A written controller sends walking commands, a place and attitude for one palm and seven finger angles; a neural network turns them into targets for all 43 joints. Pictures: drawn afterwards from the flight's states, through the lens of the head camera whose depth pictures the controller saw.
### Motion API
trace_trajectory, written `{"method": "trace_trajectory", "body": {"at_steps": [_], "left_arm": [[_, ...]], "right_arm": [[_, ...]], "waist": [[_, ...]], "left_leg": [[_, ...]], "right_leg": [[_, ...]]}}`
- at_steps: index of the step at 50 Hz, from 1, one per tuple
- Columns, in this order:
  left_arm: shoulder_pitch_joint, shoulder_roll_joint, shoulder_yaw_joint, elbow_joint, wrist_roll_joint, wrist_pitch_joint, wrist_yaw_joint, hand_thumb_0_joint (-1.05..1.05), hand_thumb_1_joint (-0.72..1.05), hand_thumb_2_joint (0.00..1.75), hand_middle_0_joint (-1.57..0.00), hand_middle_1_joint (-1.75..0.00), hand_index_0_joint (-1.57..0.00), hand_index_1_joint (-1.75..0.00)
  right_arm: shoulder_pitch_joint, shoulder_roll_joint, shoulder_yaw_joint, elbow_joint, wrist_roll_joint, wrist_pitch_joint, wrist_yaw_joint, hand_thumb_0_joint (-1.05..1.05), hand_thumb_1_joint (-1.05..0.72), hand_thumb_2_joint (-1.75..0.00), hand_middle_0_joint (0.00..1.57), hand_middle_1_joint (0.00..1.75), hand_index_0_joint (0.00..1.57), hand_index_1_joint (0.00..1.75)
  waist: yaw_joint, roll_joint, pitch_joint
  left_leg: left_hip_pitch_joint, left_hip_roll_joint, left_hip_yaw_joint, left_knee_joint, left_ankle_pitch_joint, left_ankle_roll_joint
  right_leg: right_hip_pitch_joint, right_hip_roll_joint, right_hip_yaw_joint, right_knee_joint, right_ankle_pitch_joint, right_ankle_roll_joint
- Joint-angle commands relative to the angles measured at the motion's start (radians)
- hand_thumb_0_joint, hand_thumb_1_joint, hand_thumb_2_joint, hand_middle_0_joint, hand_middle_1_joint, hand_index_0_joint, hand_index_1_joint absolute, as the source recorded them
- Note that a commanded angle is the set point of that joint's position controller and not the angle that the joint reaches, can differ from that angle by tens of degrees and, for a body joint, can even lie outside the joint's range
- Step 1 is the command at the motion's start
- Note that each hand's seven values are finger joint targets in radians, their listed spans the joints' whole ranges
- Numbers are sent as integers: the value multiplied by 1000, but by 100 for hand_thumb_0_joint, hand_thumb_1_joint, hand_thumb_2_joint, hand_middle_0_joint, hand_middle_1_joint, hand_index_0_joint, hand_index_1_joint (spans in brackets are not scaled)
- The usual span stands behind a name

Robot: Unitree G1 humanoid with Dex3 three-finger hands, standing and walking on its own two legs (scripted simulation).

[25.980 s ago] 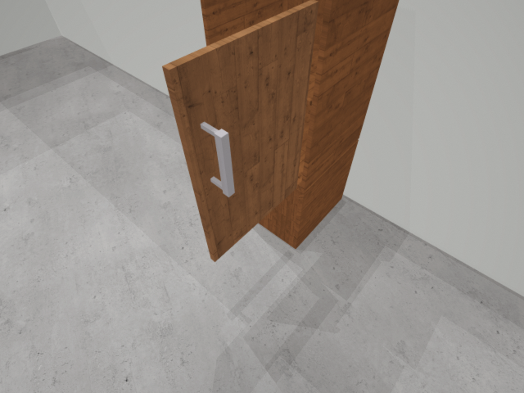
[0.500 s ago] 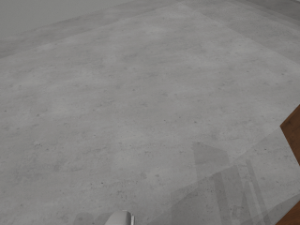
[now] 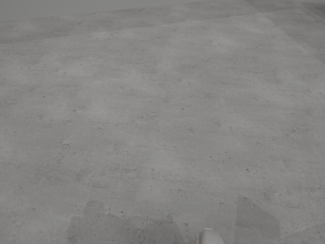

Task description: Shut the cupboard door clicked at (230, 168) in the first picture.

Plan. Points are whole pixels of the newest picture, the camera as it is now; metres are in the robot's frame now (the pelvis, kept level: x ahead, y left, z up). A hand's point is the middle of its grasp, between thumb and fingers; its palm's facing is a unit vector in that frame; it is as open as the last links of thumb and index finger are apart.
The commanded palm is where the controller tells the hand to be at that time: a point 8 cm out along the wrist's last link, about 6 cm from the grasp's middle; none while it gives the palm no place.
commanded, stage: walk to a spot facing it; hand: left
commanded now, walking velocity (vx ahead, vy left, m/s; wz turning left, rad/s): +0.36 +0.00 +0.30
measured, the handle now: out of the picture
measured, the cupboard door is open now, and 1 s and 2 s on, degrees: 56 56 56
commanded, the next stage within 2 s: turn to face it in 0.46 s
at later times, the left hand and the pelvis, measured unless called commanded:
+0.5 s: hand (116, 214) +0.21 +0.15 -0.16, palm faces +0.27 -0.93 -0.24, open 7.2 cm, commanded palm none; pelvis +0.22 -0.05 +0.00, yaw +15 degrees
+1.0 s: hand (118, 180) +0.32 +0.17 -0.18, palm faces +0.23 -0.95 -0.20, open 7.4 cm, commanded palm none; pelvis +0.33 -0.01 -0.02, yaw +8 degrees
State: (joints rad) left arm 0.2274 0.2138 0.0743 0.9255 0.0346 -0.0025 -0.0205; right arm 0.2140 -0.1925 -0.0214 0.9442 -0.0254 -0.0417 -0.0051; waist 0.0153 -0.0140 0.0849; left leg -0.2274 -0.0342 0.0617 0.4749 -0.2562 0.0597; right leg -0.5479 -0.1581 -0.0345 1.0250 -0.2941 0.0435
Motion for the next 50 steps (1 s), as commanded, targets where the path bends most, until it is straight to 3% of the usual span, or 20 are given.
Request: {"method": "trace_trajectory", "body": {"at_steps": [1,5,8,10,11,13,15,17,25,28,29,30,31,32,33,36,46,48,49,50], "left_arm": [[-26,49,8,-83,-5,-17,-11,0,90,90,-20,-30,-20,-30],[-76,64,9,-105,-5,-26,-16,0,90,90,-20,-30,-20,-30],[119,122,31,-53,-1,-48,-8,0,90,90,-20,-30,-20,-30],[336,285,63,-9,4,-57,14,0,90,90,-20,-30,-20,-30],[257,246,62,-17,-1,-54,25,0,90,90,-20,-30,-20,-30],[106,129,32,-53,-3,-59,33,0,90,90,-20,-30,-20,-30],[58,84,16,-55,-5,-73,31,0,90,90,-20,-30,-20,-30],[64,77,12,-41,-6,-78,35,0,90,90,-20,-30,-20,-30],[107,156,22,-25,-8,-61,44,0,90,90,-20,-30,-20,-30],[80,202,35,-47,-14,-51,45,0,90,90,-20,-30,-20,-30],[107,171,25,-55,-22,-42,45,0,90,90,-20,-30,-20,-30],[163,89,-1,-73,-38,-31,42,0,90,90,-20,-30,-20,-30],[110,99,-20,-98,-26,-20,59,0,90,90,-20,-30,-20,-30],[137,57,-21,-79,-35,-14,65,0,90,90,-20,-30,-20,-30],[120,58,-26,-49,-32,-4,66,0,90,90,-20,-30,-20,-30],[139,41,-29,13,-19,20,43,0,90,90,-20,-30,-20,-30],[145,48,13,-16,-6,41,10,0,90,90,-20,-30,-20,-30],[154,114,29,-33,1,29,13,0,90,90,-20,-30,-20,-30],[142,186,38,-40,7,19,18,0,90,90,-20,-30,-20,-30],[171,208,44,-39,0,14,27,0,90,90,-20,-30,-20,-30]], "right_arm": [[82,-150,-50,-17,-1,-21,-3,0,-90,-90,20,30,20,30],[100,-160,-59,3,-3,-18,-2,0,-90,-90,20,30,20,30],[87,-137,-58,14,5,-16,0,0,-90,-90,20,30,20,30],[118,-61,-46,-38,16,-25,9,0,-90,-90,20,30,20,30],[100,-89,-60,-33,11,-14,8,0,-90,-90,20,30,20,30],[40,-79,-57,-18,2,-8,18,0,-90,-90,20,30,20,30],[75,-40,-50,1,3,16,30,0,-90,-90,20,30,20,30],[72,-23,-47,-3,4,37,35,0,-90,-90,20,30,20,30],[-92,-44,-27,-98,2,46,58,0,-90,-90,20,30,20,30],[42,-120,-42,-83,-4,38,49,0,-90,-90,20,30,20,30],[142,-189,-54,-60,-13,30,38,0,-90,-90,20,30,20,30],[210,-301,-74,-52,-14,24,22,0,-90,-90,20,30,20,30],[234,-313,-62,-48,1,33,8,0,-90,-90,20,30,20,30],[142,-297,-55,-67,4,24,-14,0,-90,-90,20,30,20,30],[65,-257,-46,-84,6,21,-23,0,-90,-90,20,30,20,30],[-66,-156,-10,-79,-2,18,-28,0,-90,-90,20,30,20,30],[-131,-187,-60,-71,6,70,-16,0,-90,-90,20,30,20,30],[-125,-133,-61,-88,12,71,-13,0,-90,-90,20,30,20,30],[-113,-69,-53,-109,18,71,-9,0,-90,-90,20,30,20,30],[-159,-71,-46,-134,16,78,-15,0,-90,-90,20,30,20,30]], "waist": [[-27,109,-18],[-22,95,-11],[74,20,-69],[130,-315,-233],[95,-325,-172],[37,-114,-81],[-16,-121,-78],[-33,-142,-49],[-13,-146,-76],[-90,-102,-170],[-123,47,-266],[-123,320,-360],[-135,140,-350],[-79,141,-366],[-72,200,-299],[-7,123,-148],[19,141,-49],[31,-35,-55],[29,-227,-65],[64,-254,-82]], "left_leg": [[-14,235,-219,-290,-9,143],[-24,237,-218,-232,0,133],[-142,141,-166,36,43,65],[-440,-39,-53,636,-369,-5],[-489,29,-124,801,-311,-4],[-479,109,-134,848,-113,-24],[-411,115,-95,779,-47,-49],[-409,117,-59,708,-42,-69],[-326,75,57,267,4,-49],[-35,16,64,85,120,-23],[217,126,-57,44,447,22],[412,448,-451,26,949,186],[332,496,-415,9,959,225],[323,497,-397,2,889,225],[220,477,-355,-54,685,208],[14,361,-159,-137,417,120],[-112,336,1,-55,-51,33],[-144,218,91,154,-126,-43],[-234,85,136,338,-279,-89],[-296,56,26,517,-372,-94]], "right_leg": [[43,23,-18,-204,104,10],[178,69,-41,-363,130,8],[526,80,-13,-542,110,-22],[795,-354,525,-780,-51,-176],[693,-363,537,-818,-127,-186],[499,-280,289,-802,-42,-175],[413,-210,39,-775,266,-138],[402,-197,-66,-757,499,-138],[563,-206,-196,-626,786,-115],[507,-188,-232,-350,780,-73],[341,-111,-235,-139,475,-32],[60,66,-182,138,-377,20],[90,76,-35,225,-426,-13],[35,75,25,251,-370,-8],[34,55,59,226,-328,-7],[157,47,43,13,-198,-10],[292,134,-61,-399,58,-16],[291,24,162,-588,185,-80],[322,-151,391,-707,324,-168],[341,-209,504,-757,407,-257]]}}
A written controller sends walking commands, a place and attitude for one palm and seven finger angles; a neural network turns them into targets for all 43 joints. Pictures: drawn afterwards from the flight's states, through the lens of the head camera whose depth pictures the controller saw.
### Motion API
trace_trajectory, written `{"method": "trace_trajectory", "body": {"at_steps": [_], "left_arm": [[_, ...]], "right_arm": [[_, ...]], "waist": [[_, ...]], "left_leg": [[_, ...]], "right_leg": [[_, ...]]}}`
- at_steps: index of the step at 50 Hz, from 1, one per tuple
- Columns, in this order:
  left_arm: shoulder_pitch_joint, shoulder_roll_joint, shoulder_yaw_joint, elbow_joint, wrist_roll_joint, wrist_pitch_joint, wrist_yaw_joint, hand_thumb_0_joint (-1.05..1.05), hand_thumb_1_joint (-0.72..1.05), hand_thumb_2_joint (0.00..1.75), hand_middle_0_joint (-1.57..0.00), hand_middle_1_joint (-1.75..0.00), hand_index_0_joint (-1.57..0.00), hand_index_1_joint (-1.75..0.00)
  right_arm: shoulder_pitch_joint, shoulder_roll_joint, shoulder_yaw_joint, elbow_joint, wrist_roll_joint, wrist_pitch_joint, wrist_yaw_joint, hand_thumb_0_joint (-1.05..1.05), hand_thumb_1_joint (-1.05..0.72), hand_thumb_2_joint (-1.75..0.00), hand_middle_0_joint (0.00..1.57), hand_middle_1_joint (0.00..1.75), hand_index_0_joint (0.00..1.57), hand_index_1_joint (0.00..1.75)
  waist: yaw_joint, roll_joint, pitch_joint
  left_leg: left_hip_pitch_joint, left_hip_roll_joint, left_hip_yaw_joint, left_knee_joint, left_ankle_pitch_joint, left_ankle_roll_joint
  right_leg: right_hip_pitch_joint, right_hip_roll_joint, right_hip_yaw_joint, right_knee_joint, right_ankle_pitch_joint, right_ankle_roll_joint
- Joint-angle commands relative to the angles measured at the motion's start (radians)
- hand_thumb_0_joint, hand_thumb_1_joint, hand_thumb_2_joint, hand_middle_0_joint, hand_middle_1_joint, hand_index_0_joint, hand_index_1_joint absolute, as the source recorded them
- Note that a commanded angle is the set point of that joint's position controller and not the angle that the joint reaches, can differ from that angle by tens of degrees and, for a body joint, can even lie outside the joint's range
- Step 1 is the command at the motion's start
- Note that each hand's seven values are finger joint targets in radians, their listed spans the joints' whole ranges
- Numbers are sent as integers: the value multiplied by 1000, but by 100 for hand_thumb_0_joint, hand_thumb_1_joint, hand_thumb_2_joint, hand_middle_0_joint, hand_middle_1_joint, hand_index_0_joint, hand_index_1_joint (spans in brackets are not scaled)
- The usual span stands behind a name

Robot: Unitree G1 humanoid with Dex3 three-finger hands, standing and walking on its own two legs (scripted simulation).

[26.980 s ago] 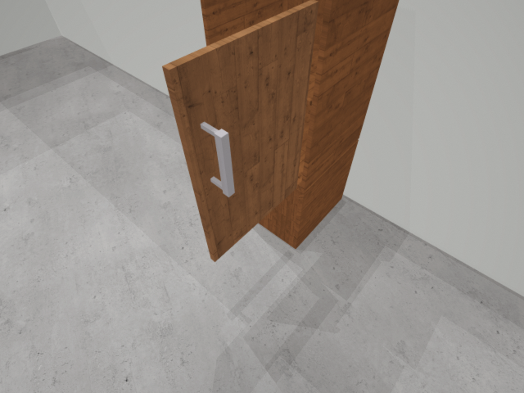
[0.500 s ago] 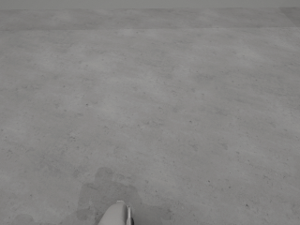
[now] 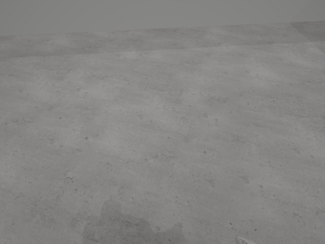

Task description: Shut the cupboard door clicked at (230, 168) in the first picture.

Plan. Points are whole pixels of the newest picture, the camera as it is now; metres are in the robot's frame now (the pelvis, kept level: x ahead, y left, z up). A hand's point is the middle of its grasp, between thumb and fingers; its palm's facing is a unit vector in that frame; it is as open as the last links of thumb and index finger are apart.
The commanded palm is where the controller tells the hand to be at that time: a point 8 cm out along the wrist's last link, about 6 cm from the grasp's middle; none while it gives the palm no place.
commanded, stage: turn to face it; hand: left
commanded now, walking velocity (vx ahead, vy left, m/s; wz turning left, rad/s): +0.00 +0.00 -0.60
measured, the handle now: out of the picture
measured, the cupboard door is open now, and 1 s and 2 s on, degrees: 56 56 56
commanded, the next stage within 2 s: none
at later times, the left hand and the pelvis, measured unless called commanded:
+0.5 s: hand (100, 212) +0.21 +0.22 -0.14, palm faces -0.25 -0.94 -0.22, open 7.4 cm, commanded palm none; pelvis +0.03 +0.03 +0.02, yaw -17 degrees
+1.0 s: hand (136, 218) +0.21 +0.11 -0.14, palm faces -0.55 -0.81 -0.21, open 7.4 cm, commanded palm none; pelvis +0.04 -0.01 +0.02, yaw -34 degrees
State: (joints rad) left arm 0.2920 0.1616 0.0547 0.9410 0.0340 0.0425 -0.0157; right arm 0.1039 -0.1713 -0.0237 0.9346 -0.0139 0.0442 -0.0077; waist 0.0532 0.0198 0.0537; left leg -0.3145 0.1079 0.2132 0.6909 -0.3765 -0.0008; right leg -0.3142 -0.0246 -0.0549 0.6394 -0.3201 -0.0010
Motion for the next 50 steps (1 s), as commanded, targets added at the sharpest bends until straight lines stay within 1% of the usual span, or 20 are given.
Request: {"method": "trace_trajectory", "body": {"at_steps": [1,3,5,9,12,13,14,15,16,18,21,31,33,34,35,36,38,41,43,50], "left_arm": [[84,243,69,-47,0,-32,34,0,90,90,-20,-30,-20,-30],[18,211,66,-62,-4,-30,39,0,90,90,-20,-30,-20,-30],[1,209,66,-72,-3,-29,38,0,90,90,-20,-30,-20,-30],[-9,237,75,-72,-3,-20,33,0,90,90,-20,-30,-20,-30],[-72,241,73,-86,-12,-8,28,0,90,90,-20,-30,-20,-30],[-98,218,66,-98,-20,-5,26,0,90,90,-20,-30,-20,-30],[-85,165,55,-120,-28,0,18,0,90,90,-20,-30,-20,-30],[-95,148,44,-146,-25,-2,10,0,90,90,-20,-30,-20,-30],[-127,178,46,-143,-13,8,14,0,90,90,-20,-30,-20,-30],[-161,177,51,-133,-15,10,-1,0,90,90,-20,-30,-20,-30],[-170,154,41,-134,-17,20,-18,0,90,90,-20,-30,-20,-30],[-255,154,27,-183,-13,16,-24,0,90,90,-20,-30,-20,-30],[-174,169,33,-164,-14,4,-21,0,90,90,-20,-30,-20,-30],[-84,217,42,-135,-9,-7,-15,0,90,90,-20,-30,-20,-30],[-5,322,63,-113,-1,-22,-1,0,90,90,-20,-30,-20,-30],[34,365,67,-99,-18,-22,11,0,90,90,-20,-30,-20,-30],[-62,328,69,-125,-17,-14,30,0,90,90,-20,-30,-20,-30],[-186,258,51,-163,-13,-16,30,0,90,90,-20,-30,-20,-30],[-170,261,51,-159,-11,-21,23,0,90,90,-20,-30,-20,-30],[-93,272,68,-134,-6,-17,18,0,90,90,-20,-30,-20,-30]], "right_arm": [[-51,-102,-49,-124,3,-8,-17,0,-90,-90,20,30,20,30],[-20,-111,-49,-106,6,-20,-18,0,-90,-90,20,30,20,30],[1,-98,-43,-96,5,-23,-17,0,-90,-90,20,30,20,30],[23,-92,-36,-99,9,-28,-22,0,-90,-90,20,30,20,30],[125,-112,-35,-76,12,-38,-30,0,-90,-90,20,30,20,30],[165,-145,-38,-62,9,-49,-33,0,-90,-90,20,30,20,30],[182,-231,-51,-65,-5,-58,-36,0,-90,-90,20,30,20,30],[206,-296,-60,-77,-12,-52,-38,0,-90,-90,20,30,20,30],[205,-284,-54,-73,-20,-52,-43,0,-90,-90,20,30,20,30],[170,-255,-46,-89,-21,-52,-45,0,-90,-90,20,30,20,30],[153,-238,-42,-88,-17,-52,-46,0,-90,-90,20,30,20,30],[187,-269,-68,-64,-19,-42,-21,0,-90,-90,20,30,20,30],[159,-278,-73,-70,-12,-39,-17,0,-90,-90,20,30,20,30],[150,-269,-73,-79,-2,-39,-10,0,-90,-90,20,30,20,30],[133,-189,-56,-119,5,-37,-4,0,-90,-90,20,30,20,30],[96,-178,-46,-153,3,-22,-11,0,-90,-90,20,30,20,30],[59,-178,-47,-142,4,-7,-26,0,-90,-90,20,30,20,30],[102,-172,-48,-106,-4,-6,-11,0,-90,-90,20,30,20,30],[120,-161,-48,-102,-5,-2,-7,0,-90,-90,20,30,20,30],[49,-150,-45,-141,6,-21,-15,0,-90,-90,20,30,20,30]], "waist": [[8,-304,-58],[-19,-209,-100],[-24,-159,-141],[-17,-169,-135],[-66,-165,-149],[-84,-111,-158],[-81,120,-165],[-88,286,-139],[-98,274,-121],[-72,120,-62],[-61,143,-74],[-92,192,-65],[-43,149,-99],[-2,60,-141],[31,-242,-174],[41,-281,-146],[7,-295,-92],[-66,-174,-87],[-71,-174,-95],[-35,-179,-116]], "left_leg": [[-264,-74,-189,405,-212,-35],[-287,-57,-230,429,-117,-45],[-228,-64,-209,316,-103,-57],[-141,-91,-188,78,-76,-61],[43,-99,-183,-183,94,-56],[182,-58,-203,-304,190,-47],[299,144,-398,-382,318,19],[284,340,-545,-393,512,138],[250,368,-546,-367,614,186],[219,295,-417,-325,793,178],[296,216,-249,-299,829,134],[243,261,-124,-253,675,104],[200,236,-78,-141,621,51],[109,192,-33,4,539,3],[-170,56,24,230,11,-60],[-271,-18,-86,414,-297,-80],[-340,5,-225,547,-205,-75],[-227,11,-209,468,-37,-90],[-200,-16,-190,402,-2,-95],[-140,-73,-193,118,-49,-84]], "right_leg": [[147,-326,538,-359,461,-238],[223,-260,399,-283,524,-220],[240,-228,335,-255,553,-197],[233,-202,362,-222,602,-189],[140,-152,357,-162,517,-127],[35,-103,323,-113,429,-80],[-137,28,215,20,142,-18],[-224,78,84,231,-285,25],[-235,44,117,391,-318,34],[-251,16,96,511,-244,47],[-248,0,44,455,-152,58],[-54,11,-40,90,-84,24],[93,23,-52,-114,79,5],[255,-19,1,-224,233,-20],[464,-265,298,-260,579,-109],[381,-391,417,-246,869,-205],[259,-331,442,-305,532,-234],[132,-211,275,-296,413,-173],[114,-180,261,-303,374,-163],[161,-178,406,-260,427,-189]]}}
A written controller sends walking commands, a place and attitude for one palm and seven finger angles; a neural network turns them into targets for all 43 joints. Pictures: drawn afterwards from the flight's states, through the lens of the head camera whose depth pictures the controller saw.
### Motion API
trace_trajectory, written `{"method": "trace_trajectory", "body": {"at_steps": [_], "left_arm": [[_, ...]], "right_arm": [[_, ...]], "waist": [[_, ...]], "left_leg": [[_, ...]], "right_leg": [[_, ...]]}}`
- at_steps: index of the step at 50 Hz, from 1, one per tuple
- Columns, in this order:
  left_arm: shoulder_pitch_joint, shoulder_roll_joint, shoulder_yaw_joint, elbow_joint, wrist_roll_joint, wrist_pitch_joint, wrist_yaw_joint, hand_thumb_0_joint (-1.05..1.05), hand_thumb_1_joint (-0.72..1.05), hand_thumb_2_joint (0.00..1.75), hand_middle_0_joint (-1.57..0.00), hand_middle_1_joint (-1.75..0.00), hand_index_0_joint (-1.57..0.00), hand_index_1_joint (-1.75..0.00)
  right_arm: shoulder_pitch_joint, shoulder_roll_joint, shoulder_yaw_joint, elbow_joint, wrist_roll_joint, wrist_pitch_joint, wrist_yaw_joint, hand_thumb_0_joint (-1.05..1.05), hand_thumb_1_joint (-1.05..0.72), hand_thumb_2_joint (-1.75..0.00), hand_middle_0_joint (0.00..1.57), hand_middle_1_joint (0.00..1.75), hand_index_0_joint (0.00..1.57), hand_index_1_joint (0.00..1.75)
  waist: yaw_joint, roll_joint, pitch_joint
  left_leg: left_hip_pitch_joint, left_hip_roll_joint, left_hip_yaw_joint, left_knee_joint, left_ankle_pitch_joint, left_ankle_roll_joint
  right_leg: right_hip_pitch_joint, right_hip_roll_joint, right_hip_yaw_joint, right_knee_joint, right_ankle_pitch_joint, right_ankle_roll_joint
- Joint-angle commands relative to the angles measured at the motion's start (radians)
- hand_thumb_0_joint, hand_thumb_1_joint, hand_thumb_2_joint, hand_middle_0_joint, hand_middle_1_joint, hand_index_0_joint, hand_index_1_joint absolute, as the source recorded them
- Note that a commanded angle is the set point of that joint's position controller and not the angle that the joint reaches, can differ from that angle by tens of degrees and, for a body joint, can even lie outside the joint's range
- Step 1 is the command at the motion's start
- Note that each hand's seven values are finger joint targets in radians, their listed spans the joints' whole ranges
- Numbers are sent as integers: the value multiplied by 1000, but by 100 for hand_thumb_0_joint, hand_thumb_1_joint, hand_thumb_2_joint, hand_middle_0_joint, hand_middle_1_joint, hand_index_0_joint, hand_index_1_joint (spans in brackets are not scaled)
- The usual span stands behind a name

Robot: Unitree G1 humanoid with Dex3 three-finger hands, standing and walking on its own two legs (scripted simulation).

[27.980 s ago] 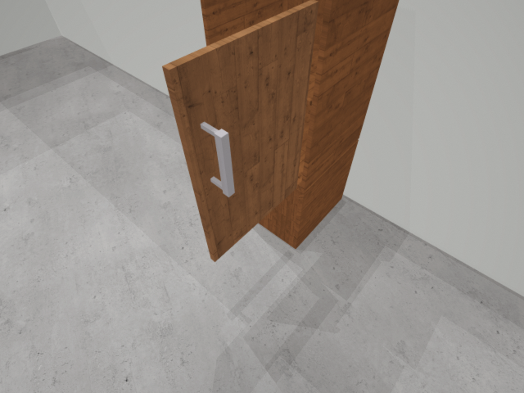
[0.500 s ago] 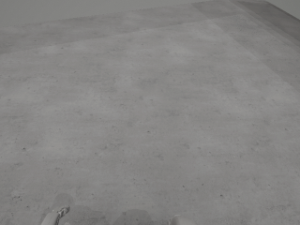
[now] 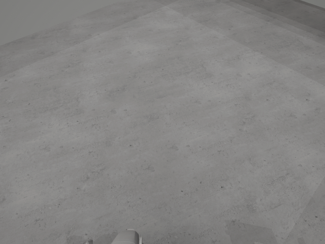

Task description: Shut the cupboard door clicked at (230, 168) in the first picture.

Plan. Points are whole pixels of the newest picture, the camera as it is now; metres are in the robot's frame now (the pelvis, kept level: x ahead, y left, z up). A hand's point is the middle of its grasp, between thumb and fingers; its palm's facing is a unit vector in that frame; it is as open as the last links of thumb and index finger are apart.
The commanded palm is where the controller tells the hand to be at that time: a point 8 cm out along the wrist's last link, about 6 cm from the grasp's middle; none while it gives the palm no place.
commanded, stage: turn to face it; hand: left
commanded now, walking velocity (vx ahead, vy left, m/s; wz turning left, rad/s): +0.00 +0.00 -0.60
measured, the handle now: out of the picture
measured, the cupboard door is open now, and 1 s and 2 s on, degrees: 56 56 56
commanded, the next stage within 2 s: none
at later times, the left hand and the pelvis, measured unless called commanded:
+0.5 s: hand (105, 220) +0.19 +0.18 -0.16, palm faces -0.30 -0.92 -0.24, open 7.4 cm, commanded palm none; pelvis +0.01 +0.01 +0.00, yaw -19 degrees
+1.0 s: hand (128, 206) +0.24 +0.13 -0.18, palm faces -0.55 -0.81 -0.19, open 7.4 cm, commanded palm none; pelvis +0.05 +0.01 +0.00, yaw -36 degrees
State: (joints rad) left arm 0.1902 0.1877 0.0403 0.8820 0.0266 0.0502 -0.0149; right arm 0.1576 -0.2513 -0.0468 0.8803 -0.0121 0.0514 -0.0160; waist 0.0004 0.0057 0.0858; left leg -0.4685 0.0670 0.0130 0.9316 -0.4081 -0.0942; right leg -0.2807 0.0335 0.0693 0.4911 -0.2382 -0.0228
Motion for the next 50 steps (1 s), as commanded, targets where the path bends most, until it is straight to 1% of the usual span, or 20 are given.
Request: {"method": "trace_trajectory", "body": {"at_steps": [1,4,6,7,10,12,21,24,25,26,27,28,29,32,39,43,44,45,46,50], "left_arm": [[7,244,84,-70,3,-23,18,0,90,90,-20,-30,-20,-30],[-40,221,81,-81,-11,-13,18,0,90,90,-20,-30,-20,-30],[6,127,58,-107,-20,-9,4,0,90,90,-20,-30,-20,-30],[-13,161,62,-104,-6,-3,2,0,90,90,-20,-30,-20,-30],[-10,156,74,-67,-6,4,-17,0,90,90,-20,-30,-20,-30],[-18,139,67,-66,-9,10,-25,0,90,90,-20,-30,-20,-30],[-100,118,51,-94,-6,8,-31,0,90,90,-20,-30,-20,-30],[-43,134,53,-80,-6,-5,-27,0,90,90,-20,-30,-20,-30],[32,170,60,-59,-4,-15,-23,0,90,90,-20,-30,-20,-30],[95,276,76,-41,6,-29,-9,0,90,90,-20,-30,-20,-30],[142,338,86,-22,-6,-33,4,0,90,90,-20,-30,-20,-30],[140,337,88,-28,-11,-29,17,0,90,90,-20,-30,-20,-30],[73,319,88,-39,-7,-27,25,0,90,90,-20,-30,-20,-30],[-74,245,64,-90,-5,-25,24,0,90,90,-20,-30,-20,-30],[-30,264,75,-74,1,-23,17,0,90,90,-20,-30,-20,-30],[-83,239,74,-83,-12,-11,16,0,90,90,-20,-30,-20,-30],[-61,182,65,-97,-19,-5,12,0,90,90,-20,-30,-20,-30],[-25,132,55,-112,-22,-4,3,0,90,90,-20,-30,-20,-30],[-48,165,53,-117,-9,-1,4,0,90,90,-20,-30,-20,-30],[-60,139,63,-79,-11,4,-20,0,90,90,-20,-30,-20,-30]], "right_arm": [[0,-67,-22,-87,8,-31,-9,0,-90,-90,20,30,20,30],[114,-91,-22,-52,11,-49,-21,0,-90,-90,20,30,20,30],[136,-235,-45,-68,-8,-55,-23,0,-90,-90,20,30,20,30],[131,-231,-40,-68,-18,-54,-29,0,-90,-90,20,30,20,30],[38,-164,-20,-93,-20,-56,-32,0,-90,-90,20,30,20,30],[50,-151,-21,-85,-18,-57,-32,0,-90,-90,20,30,20,30],[106,-187,-47,-34,-19,-47,-13,0,-90,-90,20,30,20,30],[78,-203,-54,-31,-15,-43,-7,0,-90,-90,20,30,20,30],[69,-197,-57,-38,-8,-43,-3,0,-90,-90,20,30,20,30],[78,-128,-45,-61,2,-40,6,0,-90,-90,20,30,20,30],[12,-87,-27,-109,1,-32,2,0,-90,-90,20,30,20,30],[-19,-101,-23,-113,2,-18,-11,0,-90,-90,20,30,20,30],[-22,-102,-25,-106,3,-17,-15,0,-90,-90,20,30,20,30],[41,-107,-25,-58,-5,-18,0,0,-90,-90,20,30,20,30],[29,-81,-18,-75,2,-28,-2,0,-90,-90,20,30,20,30],[150,-102,-19,-40,5,-48,-14,0,-90,-90,20,30,20,30],[172,-168,-28,-37,-5,-59,-18,0,-90,-90,20,30,20,30],[178,-255,-43,-51,-17,-59,-19,0,-90,-90,20,30,20,30],[172,-252,-39,-57,-19,-55,-23,0,-90,-90,20,30,20,30],[98,-166,-20,-73,-22,-62,-30,0,-90,-90,20,30,20,30]], "waist": [[14,-185,-154],[-45,-138,-183],[-38,313,-175],[-50,258,-156],[4,170,-102],[-3,168,-119],[-39,229,-101],[1,187,-126],[41,117,-156],[68,-155,-193],[93,-286,-162],[93,-247,-152],[66,-318,-122],[-12,-185,-131],[11,-174,-132],[-49,-144,-161],[-50,48,-179],[-39,311,-180],[-51,297,-161],[-10,159,-129]], "left_leg": [[43,-38,4,-173,-21,14],[318,-31,3,-499,190,31],[451,368,-358,-654,357,190],[397,424,-371,-645,423,250],[346,291,-123,-591,618,227],[399,264,-35,-563,691,219],[381,296,71,-527,597,209],[329,285,116,-416,542,154],[258,248,152,-289,476,107],[38,141,213,-78,189,43],[-140,24,144,128,-264,12],[-165,41,17,235,-229,19],[-208,46,-14,282,-191,16],[-91,55,3,208,-7,1],[20,-12,31,-131,-11,2],[283,-19,31,-486,205,18],[385,130,-128,-605,239,68],[439,365,-337,-647,379,181],[383,439,-369,-638,425,245],[392,284,-65,-564,719,215]], "right_leg": [[122,-237,296,-96,371,-162],[-28,-164,271,8,295,-70],[-288,40,12,365,-354,40],[-299,0,-2,545,-389,55],[-294,-46,-35,708,-255,82],[-294,-58,-68,672,-222,90],[-141,-52,-169,313,-192,67],[27,-30,-193,71,-44,39],[165,-58,-154,-62,84,18],[367,-262,103,-128,321,-59],[341,-434,304,-126,652,-170],[267,-428,317,-142,572,-210],[224,-400,345,-170,428,-215],[123,-267,140,-145,311,-150],[107,-247,231,-111,328,-166],[-16,-177,227,4,264,-72],[-136,-66,150,123,72,-16],[-273,38,-6,357,-329,37],[-282,-5,-7,554,-402,48],[-290,-56,-53,687,-246,83]]}}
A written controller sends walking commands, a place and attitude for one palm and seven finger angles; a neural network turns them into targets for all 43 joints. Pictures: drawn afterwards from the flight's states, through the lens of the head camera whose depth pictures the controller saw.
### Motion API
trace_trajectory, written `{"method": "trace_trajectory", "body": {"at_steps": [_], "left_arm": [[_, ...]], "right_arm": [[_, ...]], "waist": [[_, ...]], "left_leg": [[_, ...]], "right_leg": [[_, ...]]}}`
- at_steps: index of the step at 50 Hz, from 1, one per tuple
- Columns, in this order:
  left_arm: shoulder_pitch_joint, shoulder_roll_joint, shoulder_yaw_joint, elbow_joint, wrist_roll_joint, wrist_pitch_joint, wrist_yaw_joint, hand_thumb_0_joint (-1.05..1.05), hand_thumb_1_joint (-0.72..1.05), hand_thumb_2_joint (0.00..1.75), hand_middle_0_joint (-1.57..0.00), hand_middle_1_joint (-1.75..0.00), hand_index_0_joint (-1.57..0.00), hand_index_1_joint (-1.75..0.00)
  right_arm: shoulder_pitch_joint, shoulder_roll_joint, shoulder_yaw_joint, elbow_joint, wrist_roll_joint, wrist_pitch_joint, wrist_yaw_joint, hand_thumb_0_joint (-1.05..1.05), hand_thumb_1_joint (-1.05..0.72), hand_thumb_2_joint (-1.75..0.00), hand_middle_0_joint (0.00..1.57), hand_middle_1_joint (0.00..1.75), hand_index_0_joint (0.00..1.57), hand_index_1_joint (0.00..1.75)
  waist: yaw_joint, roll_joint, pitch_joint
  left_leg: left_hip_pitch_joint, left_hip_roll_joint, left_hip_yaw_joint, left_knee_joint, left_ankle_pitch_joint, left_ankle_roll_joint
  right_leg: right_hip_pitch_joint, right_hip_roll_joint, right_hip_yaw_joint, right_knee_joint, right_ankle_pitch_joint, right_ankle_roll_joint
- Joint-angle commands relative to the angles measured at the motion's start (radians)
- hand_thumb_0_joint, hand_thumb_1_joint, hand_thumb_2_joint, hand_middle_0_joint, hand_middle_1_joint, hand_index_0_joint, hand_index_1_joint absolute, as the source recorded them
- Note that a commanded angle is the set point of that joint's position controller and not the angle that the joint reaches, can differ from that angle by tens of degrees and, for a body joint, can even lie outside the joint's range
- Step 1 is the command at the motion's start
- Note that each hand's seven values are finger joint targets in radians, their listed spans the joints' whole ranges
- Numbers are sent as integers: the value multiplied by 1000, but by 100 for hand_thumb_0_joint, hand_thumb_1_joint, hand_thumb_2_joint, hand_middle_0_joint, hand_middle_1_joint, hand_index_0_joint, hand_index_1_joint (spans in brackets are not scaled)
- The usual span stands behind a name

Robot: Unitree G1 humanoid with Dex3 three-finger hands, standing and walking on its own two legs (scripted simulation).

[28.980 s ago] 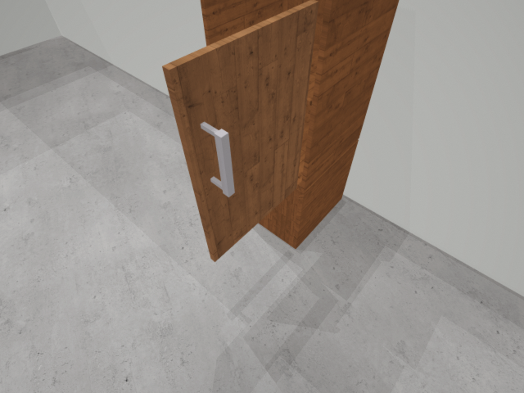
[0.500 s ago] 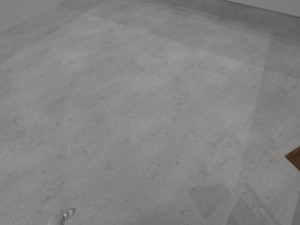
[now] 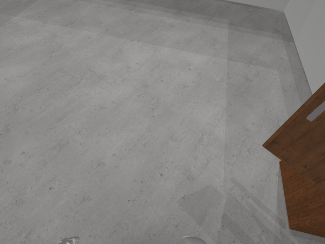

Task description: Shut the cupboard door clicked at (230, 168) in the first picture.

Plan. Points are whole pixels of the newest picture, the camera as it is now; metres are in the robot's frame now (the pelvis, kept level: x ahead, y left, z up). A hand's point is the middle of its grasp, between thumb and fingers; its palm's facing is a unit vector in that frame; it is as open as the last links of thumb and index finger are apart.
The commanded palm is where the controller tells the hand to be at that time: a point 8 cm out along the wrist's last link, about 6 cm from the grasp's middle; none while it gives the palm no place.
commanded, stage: turn to face it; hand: left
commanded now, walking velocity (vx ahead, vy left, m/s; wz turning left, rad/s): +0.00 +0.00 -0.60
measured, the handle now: out of the picture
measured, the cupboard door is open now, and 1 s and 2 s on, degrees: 56 56 56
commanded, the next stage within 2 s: take the last steps up to it in 1.10 s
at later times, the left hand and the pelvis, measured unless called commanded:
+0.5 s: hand (118, 231) +0.17 +0.12 -0.15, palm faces -0.29 -0.92 -0.26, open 7.4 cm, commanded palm none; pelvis +0.02 -0.04 +0.00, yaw -17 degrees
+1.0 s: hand (142, 198) +0.26 +0.07 -0.15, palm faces -0.54 -0.80 -0.26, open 7.4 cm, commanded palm none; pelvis +0.04 -0.05 +0.00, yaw -34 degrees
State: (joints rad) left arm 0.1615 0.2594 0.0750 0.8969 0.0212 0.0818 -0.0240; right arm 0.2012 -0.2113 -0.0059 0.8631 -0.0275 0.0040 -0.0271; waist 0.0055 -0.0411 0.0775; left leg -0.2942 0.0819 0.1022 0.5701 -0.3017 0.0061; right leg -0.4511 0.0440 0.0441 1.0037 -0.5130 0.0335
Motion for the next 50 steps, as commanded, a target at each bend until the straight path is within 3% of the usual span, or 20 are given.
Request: {"method": "trace_trajectory", "body": {"at_steps": [1,9,12,13,14,15,16,18,20,27,30,31,32,33,34,39,46,48,49,50], "left_arm": [[-35,61,26,-95,-7,-25,-15,0,90,90,-20,-30,-20,-30],[-82,39,14,-108,-3,-30,-20,0,90,90,-20,-30,-20,-30],[36,81,24,-76,0,-44,-13,0,90,90,-20,-30,-20,-30],[110,173,39,-52,9,-56,-2,0,90,90,-20,-30,-20,-30],[160,257,55,-32,4,-65,12,0,90,90,-20,-30,-20,-30],[179,263,56,-30,-6,-62,25,0,90,90,-20,-30,-20,-30],[121,234,58,-39,-4,-59,37,0,90,90,-20,-30,-20,-30],[5,168,36,-74,-5,-59,37,0,90,90,-20,-30,-20,-30],[-12,157,29,-84,-3,-66,35,0,90,90,-20,-30,-20,-30],[17,189,41,-74,5,-61,30,0,90,90,-20,-30,-20,-30],[-19,185,43,-75,-2,-53,28,0,90,90,-20,-30,-20,-30],[-28,165,39,-76,-6,-49,27,0,90,90,-20,-30,-20,-30],[-12,120,29,-94,-14,-44,22,0,90,90,-20,-30,-20,-30],[10,71,20,-109,-18,-44,12,0,90,90,-20,-30,-20,-30],[-4,98,21,-118,-6,-45,9,0,90,90,-20,-30,-20,-30],[-30,64,19,-87,-6,-30,-11,0,90,90,-20,-30,-20,-30],[-50,44,3,-81,-4,-34,-10,0,90,90,-20,-30,-20,-30],[33,60,9,-52,-3,-41,-7,0,90,90,-20,-30,-20,-30],[85,110,17,-35,3,-50,-1,0,90,90,-20,-30,-20,-30],[123,209,35,-20,13,-63,13,0,90,90,-20,-30,-20,-30]], "right_arm": [[44,-202,-63,-57,-3,-12,-19,0,-90,-90,20,30,20,30],[79,-237,-91,-15,-5,2,0,0,-90,-90,20,30,20,30],[36,-236,-98,-22,5,8,8,0,-90,-90,20,30,20,30],[31,-187,-91,-39,17,10,15,0,-90,-90,20,30,20,30],[-31,-121,-68,-93,17,13,16,0,-90,-90,20,30,20,30],[-67,-148,-64,-102,18,29,1,0,-90,-90,20,30,20,30],[-76,-143,-69,-96,20,32,-4,0,-90,-90,20,30,20,30],[-40,-153,-70,-59,13,29,3,0,-90,-90,20,30,20,30],[-13,-138,-64,-43,10,32,9,0,-90,-90,20,30,20,30],[-44,-124,-58,-67,18,22,8,0,-90,-90,20,30,20,30],[32,-125,-56,-47,22,10,0,0,-90,-90,20,30,20,30],[61,-140,-60,-36,22,4,-2,0,-90,-90,20,30,20,30],[89,-205,-69,-35,12,-7,-6,0,-90,-90,20,30,20,30],[105,-292,-83,-45,0,-8,-7,0,-90,-90,20,30,20,30],[105,-294,-82,-54,-5,-5,-10,0,-90,-90,20,30,20,30],[39,-213,-64,-58,-7,-8,-16,0,-90,-90,20,30,20,30],[74,-234,-81,-8,-5,6,-1,0,-90,-90,20,30,20,30],[39,-238,-84,-6,2,10,2,0,-90,-90,20,30,20,30],[41,-211,-84,-7,10,11,8,0,-90,-90,20,30,20,30],[28,-131,-68,-37,18,12,11,0,-90,-90,20,30,20,30]], "waist": [[-15,222,-116],[-50,284,-118],[24,197,-138],[57,-31,-173],[85,-268,-145],[95,-212,-146],[65,-233,-126],[7,-161,-117],[-10,-135,-140],[7,-102,-137],[-32,-99,-154],[-46,-67,-153],[-51,95,-174],[-47,332,-176],[-55,292,-168],[-21,206,-128],[-39,275,-104],[14,221,-119],[32,114,-133],[52,-199,-137]], "left_leg": [[232,267,-111,-193,618,115],[222,292,2,-139,526,98],[91,250,65,35,374,13],[-76,162,124,220,154,-48],[-315,13,93,443,-357,-90],[-331,21,-57,571,-354,-83],[-365,29,-96,631,-304,-84],[-328,49,-111,612,-159,-96],[-264,28,-88,541,-110,-105],[-158,-26,-74,232,-118,-101],[3,-54,-65,-12,15,-90],[123,-35,-74,-138,104,-81],[229,108,-214,-237,145,-29],[281,339,-420,-275,301,85],[231,415,-441,-265,369,160],[234,256,-138,-180,634,125],[156,263,-65,-145,514,103],[80,234,-20,-64,376,49],[-14,182,19,40,228,-3],[-229,37,101,235,-173,-66]], "right_leg": [[-115,-76,-51,144,38,28],[57,-54,-152,-242,78,3],[307,-52,-146,-546,327,-33],[479,-210,46,-633,487,-91],[517,-421,335,-656,842,-211],[440,-443,370,-666,847,-270],[415,-403,376,-669,778,-270],[366,-309,228,-652,680,-231],[330,-269,171,-640,705,-213],[297,-260,278,-625,637,-231],[235,-219,296,-553,636,-175],[150,-179,273,-509,563,-130],[33,-74,196,-406,387,-77],[-95,32,40,-182,-10,-26],[-102,1,3,19,-124,-15],[-92,-61,-51,79,13,20],[119,-42,-133,-279,96,-8],[277,-36,-144,-498,294,-23],[396,-104,-57,-600,400,-47],[508,-347,254,-679,619,-135]]}}
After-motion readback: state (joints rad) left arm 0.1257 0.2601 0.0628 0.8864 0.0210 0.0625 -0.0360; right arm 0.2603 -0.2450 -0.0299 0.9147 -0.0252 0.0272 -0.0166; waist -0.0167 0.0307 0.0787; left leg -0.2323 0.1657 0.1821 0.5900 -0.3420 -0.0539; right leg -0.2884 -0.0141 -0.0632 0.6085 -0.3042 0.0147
